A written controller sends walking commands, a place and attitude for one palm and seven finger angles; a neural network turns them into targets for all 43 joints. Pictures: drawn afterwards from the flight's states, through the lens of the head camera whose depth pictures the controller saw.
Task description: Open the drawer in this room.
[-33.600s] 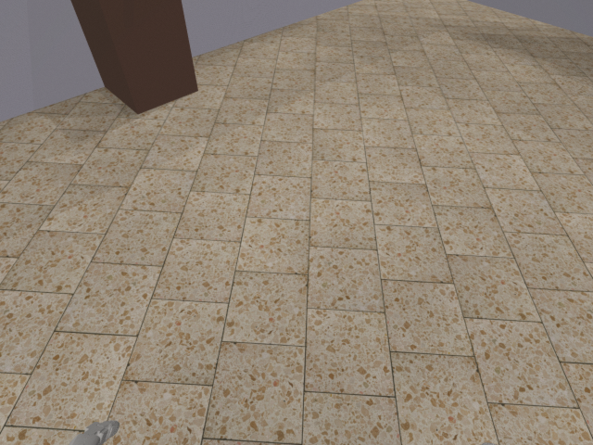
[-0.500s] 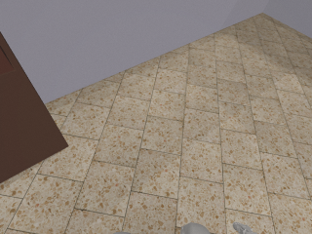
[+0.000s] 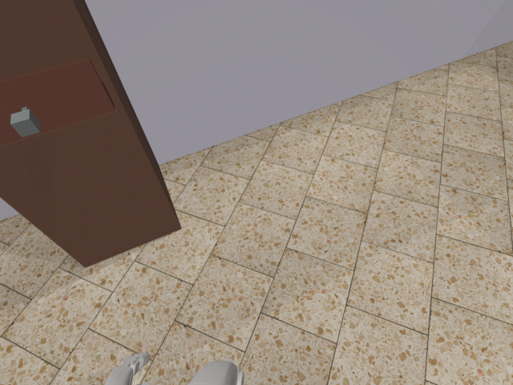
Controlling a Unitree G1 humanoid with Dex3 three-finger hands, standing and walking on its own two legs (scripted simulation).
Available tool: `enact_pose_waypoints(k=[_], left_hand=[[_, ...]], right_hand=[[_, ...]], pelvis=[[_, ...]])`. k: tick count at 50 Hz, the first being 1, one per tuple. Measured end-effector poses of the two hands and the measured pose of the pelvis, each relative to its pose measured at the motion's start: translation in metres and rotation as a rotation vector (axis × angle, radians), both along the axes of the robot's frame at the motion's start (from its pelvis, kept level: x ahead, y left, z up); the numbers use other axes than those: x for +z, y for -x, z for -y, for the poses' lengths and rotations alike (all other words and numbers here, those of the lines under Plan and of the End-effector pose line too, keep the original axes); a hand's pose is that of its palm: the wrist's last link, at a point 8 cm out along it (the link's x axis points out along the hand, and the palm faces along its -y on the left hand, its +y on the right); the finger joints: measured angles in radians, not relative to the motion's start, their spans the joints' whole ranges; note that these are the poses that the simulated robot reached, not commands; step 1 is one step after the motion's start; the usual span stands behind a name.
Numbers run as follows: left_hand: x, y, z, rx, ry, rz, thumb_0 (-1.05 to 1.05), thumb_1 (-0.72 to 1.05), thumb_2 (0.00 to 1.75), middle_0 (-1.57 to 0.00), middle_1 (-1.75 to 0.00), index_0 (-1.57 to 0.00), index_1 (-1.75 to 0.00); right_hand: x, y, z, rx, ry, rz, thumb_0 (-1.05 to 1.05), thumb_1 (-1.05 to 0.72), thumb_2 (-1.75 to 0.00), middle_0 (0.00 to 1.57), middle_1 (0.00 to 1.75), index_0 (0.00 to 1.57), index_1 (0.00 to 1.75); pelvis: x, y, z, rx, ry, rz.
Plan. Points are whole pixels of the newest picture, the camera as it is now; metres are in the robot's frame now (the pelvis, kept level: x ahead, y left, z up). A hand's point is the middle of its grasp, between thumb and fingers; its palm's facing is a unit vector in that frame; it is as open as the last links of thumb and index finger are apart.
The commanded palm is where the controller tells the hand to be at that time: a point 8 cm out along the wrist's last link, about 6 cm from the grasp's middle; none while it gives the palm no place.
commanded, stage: turn to face it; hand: left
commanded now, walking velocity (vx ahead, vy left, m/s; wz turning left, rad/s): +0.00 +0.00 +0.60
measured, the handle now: (25, 118) +0.70 +0.58 +0.00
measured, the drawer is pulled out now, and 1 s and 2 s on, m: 0.00 0.00 0.00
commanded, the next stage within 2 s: take the last steps up to it in 0.72 s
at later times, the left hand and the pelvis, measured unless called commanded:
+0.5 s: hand out of the picture -0.02 +0.29 -0.17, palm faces +0.33 -0.91 -0.26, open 7.4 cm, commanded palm none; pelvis +0.00 +0.06 +0.00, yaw +16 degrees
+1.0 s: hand out of the picture -0.01 +0.20 -0.15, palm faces +0.47 -0.85 -0.25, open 7.3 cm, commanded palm none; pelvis +0.03 +0.01 +0.01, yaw +26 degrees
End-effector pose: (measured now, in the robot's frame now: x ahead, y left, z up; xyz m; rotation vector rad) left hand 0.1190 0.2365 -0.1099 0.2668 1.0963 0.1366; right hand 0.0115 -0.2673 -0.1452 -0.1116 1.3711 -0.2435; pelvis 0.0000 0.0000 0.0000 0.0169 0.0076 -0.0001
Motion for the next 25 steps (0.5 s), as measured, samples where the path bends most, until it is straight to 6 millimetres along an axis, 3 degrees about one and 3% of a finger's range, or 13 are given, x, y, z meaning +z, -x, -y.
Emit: enact_pose_waypoints(k=[4, 8, 14, 17, 20, 25], left_hand=[[-0.003, 0.035, -0.006, 0.08, 0.005, -0.039, 0.0, 0.91, 0.9, -0.21, -0.3, -0.2, -0.3], [-0.012, 0.073, -0.019, 0.166, 0.019, -0.087, 0.0, 0.91, 0.9, -0.21, -0.3, -0.2, -0.3], [-0.039, 0.137, -0.055, 0.306, 0.048, -0.187, 0.0, 0.91, 0.9, -0.21, -0.3, -0.2, -0.3], [-0.05, 0.163, -0.074, 0.362, 0.05, -0.249, 0.0, 0.91, 0.9, -0.21, -0.3, -0.2, -0.3], [-0.044, 0.171, -0.085, 0.398, 0.048, -0.271, 0.0, 0.91, 0.9, -0.2, -0.3, -0.19, -0.3], [-0.03, 0.157, -0.093, 0.426, 0.054, -0.191, 0.01, 0.91, 0.9, -0.2, -0.3, -0.19, -0.3]], right_hand=[[0.003, -0.025, 0.004, 0.075, 0.009, 0.011, 0.01, -0.91, -0.9, 0.2, 0.3, 0.2, 0.3], [0.008, -0.062, -0.005, 0.171, 0.025, 0.029, 0.01, -0.91, -0.9, 0.2, 0.3, 0.2, 0.3], [0.013, -0.136, -0.049, 0.347, 0.066, 0.135, 0.01, -0.91, -0.9, 0.19, 0.3, 0.2, 0.3], [0.022, -0.163, -0.076, 0.408, 0.072, 0.211, 0.01, -0.91, -0.9, 0.19, 0.3, 0.2, 0.3], [0.034, -0.175, -0.096, 0.443, 0.071, 0.251, 0.0, -0.91, -0.9, 0.2, 0.3, 0.2, 0.3], [0.039, -0.177, -0.117, 0.488, 0.046, 0.241, 0.0, -0.9, -0.9, 0.2, 0.3, 0.2, 0.3]], pelvis=[[0.001, 0.0, 0.0, 0.067, -0.012, 0.009], [0.0, 0.0, -0.007, 0.126, -0.016, 0.006], [-0.014, 0.0, -0.034, 0.204, 0.006, -0.008], [-0.016, 0.001, -0.044, 0.22, 0.003, -0.002], [-0.008, -0.001, -0.05, 0.243, 0.031, 0.004], [0.002, -0.003, -0.055, 0.288, 0.048, 0.01]])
